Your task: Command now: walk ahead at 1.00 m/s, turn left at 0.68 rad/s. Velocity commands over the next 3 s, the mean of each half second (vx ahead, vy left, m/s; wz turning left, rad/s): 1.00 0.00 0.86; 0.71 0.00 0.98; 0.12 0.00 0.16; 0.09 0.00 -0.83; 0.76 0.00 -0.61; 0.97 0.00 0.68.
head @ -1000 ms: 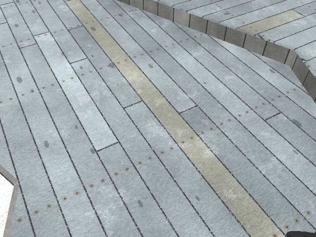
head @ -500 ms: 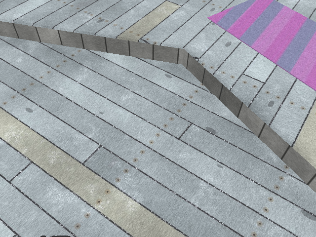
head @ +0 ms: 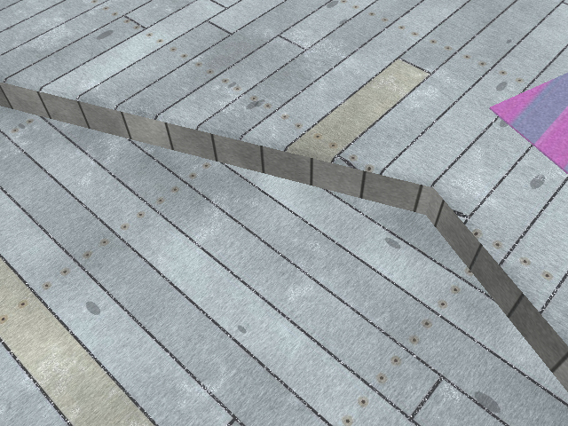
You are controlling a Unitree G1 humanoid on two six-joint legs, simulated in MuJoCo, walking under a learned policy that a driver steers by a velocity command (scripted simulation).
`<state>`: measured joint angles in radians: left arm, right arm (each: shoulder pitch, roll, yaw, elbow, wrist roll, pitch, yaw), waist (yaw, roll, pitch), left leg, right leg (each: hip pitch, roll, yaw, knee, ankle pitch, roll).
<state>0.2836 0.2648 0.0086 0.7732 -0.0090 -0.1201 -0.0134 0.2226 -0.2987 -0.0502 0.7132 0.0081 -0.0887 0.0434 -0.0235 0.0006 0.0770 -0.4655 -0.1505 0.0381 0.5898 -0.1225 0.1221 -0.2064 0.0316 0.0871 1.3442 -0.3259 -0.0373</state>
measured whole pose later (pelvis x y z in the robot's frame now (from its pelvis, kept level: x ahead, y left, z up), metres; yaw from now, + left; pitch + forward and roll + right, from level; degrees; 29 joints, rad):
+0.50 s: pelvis +0.46 -0.03 +0.02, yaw +27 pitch +0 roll -3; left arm 0.26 0.30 0.06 0.70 0.01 -0.11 0.00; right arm 0.28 -0.34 -0.06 0.67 0.04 -0.03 0.01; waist 0.02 0.05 0.03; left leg -0.52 0.03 -0.03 1.35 -0.34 0.06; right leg -0.23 0.02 -0.02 0.47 -0.24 0.03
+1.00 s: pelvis +0.78 +0.18 +0.02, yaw +56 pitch +1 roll +0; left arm 0.08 0.31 0.01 0.62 0.02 -0.09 0.03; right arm 0.26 -0.32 -0.06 0.63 0.00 -0.02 0.02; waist -0.03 0.00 0.11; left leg -0.37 -0.19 -0.09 0.48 -0.11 0.14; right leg -0.64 -0.05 0.18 1.16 -0.40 0.08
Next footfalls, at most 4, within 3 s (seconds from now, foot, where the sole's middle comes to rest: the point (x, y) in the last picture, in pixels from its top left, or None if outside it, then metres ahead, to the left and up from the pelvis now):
0.34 right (357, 367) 0.57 -0.13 -0.75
0.80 left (186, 281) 0.82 0.29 -0.75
1.20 right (178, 208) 1.07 0.34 -0.75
1.56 left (154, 275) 0.84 0.38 -0.75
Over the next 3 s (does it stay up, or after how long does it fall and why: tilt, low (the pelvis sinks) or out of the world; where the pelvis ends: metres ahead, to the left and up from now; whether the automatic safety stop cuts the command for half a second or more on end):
stays up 1.63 0.52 0.12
